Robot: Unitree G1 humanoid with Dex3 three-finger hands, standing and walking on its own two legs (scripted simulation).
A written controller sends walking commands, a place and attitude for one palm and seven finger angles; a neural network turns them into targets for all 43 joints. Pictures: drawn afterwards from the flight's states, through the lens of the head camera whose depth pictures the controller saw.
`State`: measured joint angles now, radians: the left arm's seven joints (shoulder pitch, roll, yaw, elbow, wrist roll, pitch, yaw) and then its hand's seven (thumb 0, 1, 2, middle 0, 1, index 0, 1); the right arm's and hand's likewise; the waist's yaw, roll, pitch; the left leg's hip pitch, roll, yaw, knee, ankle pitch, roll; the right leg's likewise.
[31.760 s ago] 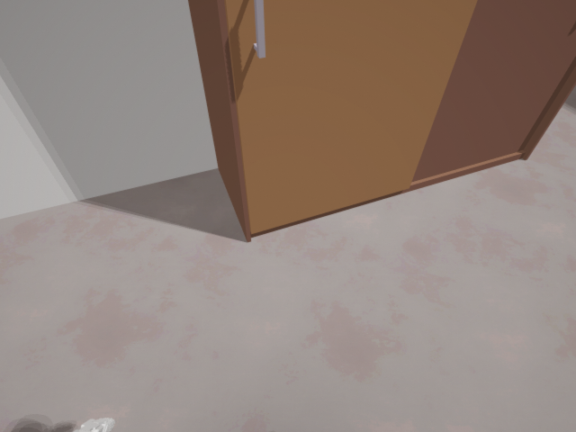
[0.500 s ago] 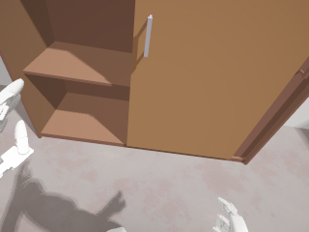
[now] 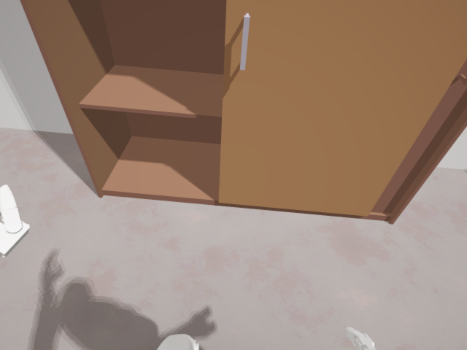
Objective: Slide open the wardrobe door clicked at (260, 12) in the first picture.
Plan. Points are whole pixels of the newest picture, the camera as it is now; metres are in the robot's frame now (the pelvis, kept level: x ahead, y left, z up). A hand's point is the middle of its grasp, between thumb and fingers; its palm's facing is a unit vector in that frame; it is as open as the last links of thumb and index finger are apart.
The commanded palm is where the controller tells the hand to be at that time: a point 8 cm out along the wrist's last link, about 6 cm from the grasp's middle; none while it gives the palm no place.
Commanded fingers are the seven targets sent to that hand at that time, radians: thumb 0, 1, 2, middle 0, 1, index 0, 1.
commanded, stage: stop stepping back and stand still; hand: left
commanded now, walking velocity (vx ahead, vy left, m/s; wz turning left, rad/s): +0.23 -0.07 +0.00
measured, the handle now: (244, 42) +1.01 +0.07 +0.15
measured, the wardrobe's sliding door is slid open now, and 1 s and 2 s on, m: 0.66 0.66 0.66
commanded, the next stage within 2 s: let the arm hang, fingers relaxed in 0.54 s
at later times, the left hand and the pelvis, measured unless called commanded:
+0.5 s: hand (5, 267) +0.15 +0.28 +0.17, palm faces +0.51 -0.75 -0.42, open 7.4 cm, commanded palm +0.10 +0.31 +0.17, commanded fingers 0.00 0.90 0.90 -0.20 -0.30 -0.20 -0.30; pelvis -0.04 +0.01 -0.01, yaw +0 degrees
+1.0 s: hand out of the picture +0.00 +0.21 -0.18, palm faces -0.02 -0.98 -0.18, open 7.1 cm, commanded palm none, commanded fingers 0.00 0.90 0.90 -0.20 -0.30 -0.20 -0.30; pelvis -0.04 +0.03 +0.00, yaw +2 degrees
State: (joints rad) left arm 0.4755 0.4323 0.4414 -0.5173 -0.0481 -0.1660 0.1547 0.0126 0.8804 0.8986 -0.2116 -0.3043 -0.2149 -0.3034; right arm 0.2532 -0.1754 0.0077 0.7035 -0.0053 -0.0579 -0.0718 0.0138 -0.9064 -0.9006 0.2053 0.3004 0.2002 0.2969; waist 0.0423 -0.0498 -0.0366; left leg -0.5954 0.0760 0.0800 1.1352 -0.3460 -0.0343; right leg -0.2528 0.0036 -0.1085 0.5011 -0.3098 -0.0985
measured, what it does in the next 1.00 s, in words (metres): steps on the spot: left foot, then right foot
